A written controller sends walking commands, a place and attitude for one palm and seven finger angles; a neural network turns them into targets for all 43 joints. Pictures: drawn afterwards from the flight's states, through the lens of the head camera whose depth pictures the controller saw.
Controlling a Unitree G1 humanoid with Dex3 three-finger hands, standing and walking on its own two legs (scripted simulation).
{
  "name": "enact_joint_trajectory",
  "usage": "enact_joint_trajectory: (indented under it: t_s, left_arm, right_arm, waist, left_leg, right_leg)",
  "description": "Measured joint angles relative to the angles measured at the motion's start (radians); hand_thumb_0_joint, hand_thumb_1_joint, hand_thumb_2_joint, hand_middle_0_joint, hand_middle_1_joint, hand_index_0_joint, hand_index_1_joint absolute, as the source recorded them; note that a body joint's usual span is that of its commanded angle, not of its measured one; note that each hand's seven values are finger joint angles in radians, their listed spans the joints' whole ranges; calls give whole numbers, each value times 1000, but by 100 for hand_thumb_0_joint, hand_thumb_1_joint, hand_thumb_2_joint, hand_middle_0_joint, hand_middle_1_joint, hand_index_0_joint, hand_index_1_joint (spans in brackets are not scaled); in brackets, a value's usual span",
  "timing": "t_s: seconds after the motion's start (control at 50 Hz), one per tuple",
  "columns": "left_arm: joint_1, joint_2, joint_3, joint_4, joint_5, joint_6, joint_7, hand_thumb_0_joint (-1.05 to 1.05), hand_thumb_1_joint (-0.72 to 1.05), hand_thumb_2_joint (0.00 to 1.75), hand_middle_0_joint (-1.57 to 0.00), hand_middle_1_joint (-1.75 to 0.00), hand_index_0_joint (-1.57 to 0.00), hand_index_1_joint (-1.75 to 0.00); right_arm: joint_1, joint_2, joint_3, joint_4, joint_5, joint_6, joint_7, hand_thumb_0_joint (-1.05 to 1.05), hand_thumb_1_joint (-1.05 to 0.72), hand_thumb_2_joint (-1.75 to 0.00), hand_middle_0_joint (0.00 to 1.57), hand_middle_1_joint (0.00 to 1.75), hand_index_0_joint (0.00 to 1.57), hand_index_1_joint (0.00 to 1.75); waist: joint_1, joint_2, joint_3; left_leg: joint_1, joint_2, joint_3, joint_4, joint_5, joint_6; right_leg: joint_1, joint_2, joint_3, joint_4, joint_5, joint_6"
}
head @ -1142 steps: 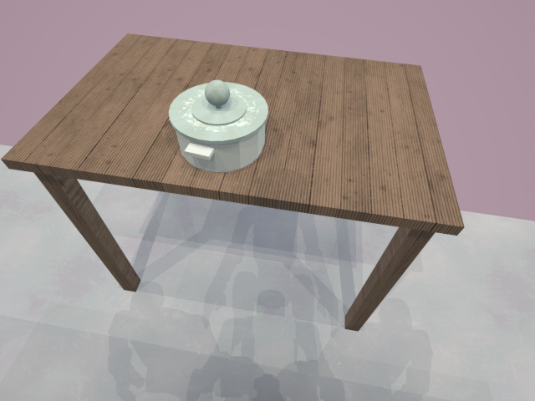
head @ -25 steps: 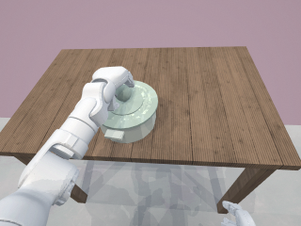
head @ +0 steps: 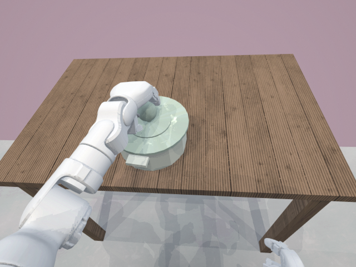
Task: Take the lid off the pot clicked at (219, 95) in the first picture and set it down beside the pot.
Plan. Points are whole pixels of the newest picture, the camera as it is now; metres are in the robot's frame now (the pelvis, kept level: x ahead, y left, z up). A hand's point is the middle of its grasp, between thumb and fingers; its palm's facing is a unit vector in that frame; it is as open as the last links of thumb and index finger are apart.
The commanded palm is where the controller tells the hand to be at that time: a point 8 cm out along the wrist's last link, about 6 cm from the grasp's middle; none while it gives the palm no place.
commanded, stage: close the fingers and squeeze the knob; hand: left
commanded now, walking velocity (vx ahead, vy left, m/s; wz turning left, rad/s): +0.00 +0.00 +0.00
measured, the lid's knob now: (147, 111) +0.46 +0.09 +0.10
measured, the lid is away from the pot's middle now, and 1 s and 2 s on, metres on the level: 0.01 0.01 0.01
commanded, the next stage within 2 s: lift the lid straight up in 1.26 s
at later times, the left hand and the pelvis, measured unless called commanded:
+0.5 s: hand (137, 114) +0.43 +0.11 +0.12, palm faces -0.30 -0.05 -0.95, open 8.5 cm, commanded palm +0.41 +0.11 +0.19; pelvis +0.00 +0.00 +0.00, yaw +0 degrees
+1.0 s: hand (137, 116) +0.43 +0.11 +0.12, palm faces -0.29 -0.05 -0.96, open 8.4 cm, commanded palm +0.41 +0.11 +0.19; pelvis +0.00 +0.00 +0.00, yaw +0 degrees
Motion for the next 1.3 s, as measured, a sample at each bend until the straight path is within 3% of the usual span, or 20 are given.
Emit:
enact_joint_trajectory:
  t_s: [0.28,0.5,0.74,1.3]
  left_arm:
    - [-45,-24,-10,75,4,6,19,0,-9,119,-68,-57,-66,-56]
    - [-48,-12,18,99,1,-12,2,0,4,111,-68,-78,-65,-77]
    - [-10,1,10,33,5,-13,10,1,12,98,-72,-91,-60,-84]
    - [-9,-3,8,39,-4,-14,0,4,21,96,-98,-102,-53,-82]
  right_arm:
    - [-22,9,18,0,2,2,-8,1,-91,-90,20,30,20,30]
    - [22,7,14,13,-6,-4,-19,1,-91,-90,20,30,20,30]
    - [29,-6,-3,8,-3,-7,-7,1,-91,-90,20,30,20,30]
    - [-4,4,11,3,-4,-5,-14,1,-91,-90,20,30,20,30]
  waist:
    - [0,-7,-1]
    - [-13,-6,-2]
    - [-11,-4,6]
    - [-3,-6,6]
  left_leg:
    - [-12,-3,-3,4,8,1]
    - [-5,-1,3,-3,6,3]
    - [2,0,4,-4,2,4]
    - [-2,1,-6,3,2,0]
  right_leg:
    - [-13,-2,-4,10,3,2]
    - [-8,-1,3,-1,6,3]
    - [1,-1,5,-6,6,4]
    - [2,2,-4,-3,4,0]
